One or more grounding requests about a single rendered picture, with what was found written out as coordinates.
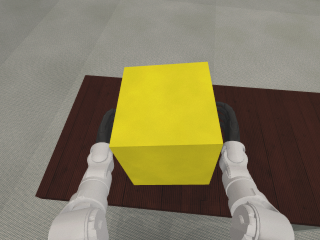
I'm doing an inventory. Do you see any right robot forearm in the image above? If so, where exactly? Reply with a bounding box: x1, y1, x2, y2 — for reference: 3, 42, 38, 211
219, 141, 295, 240

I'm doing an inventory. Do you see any table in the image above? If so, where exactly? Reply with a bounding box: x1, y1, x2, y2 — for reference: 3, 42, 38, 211
35, 75, 320, 233

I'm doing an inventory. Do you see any robot left upper arm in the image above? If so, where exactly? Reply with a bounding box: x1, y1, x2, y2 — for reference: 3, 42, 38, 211
49, 206, 109, 240

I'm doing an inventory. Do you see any left robot forearm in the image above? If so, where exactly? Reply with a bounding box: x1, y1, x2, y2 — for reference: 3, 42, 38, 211
48, 142, 114, 240

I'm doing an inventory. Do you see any right robot hand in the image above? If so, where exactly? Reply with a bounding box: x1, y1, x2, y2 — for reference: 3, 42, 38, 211
215, 101, 240, 142

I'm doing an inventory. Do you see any robot right upper arm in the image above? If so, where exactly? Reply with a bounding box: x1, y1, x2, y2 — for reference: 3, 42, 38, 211
229, 203, 294, 240

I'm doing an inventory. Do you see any left robot hand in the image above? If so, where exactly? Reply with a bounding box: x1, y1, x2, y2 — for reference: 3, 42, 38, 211
95, 108, 116, 144

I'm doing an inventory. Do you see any carton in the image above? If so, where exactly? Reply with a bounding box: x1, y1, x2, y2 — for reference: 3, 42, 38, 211
109, 62, 223, 185

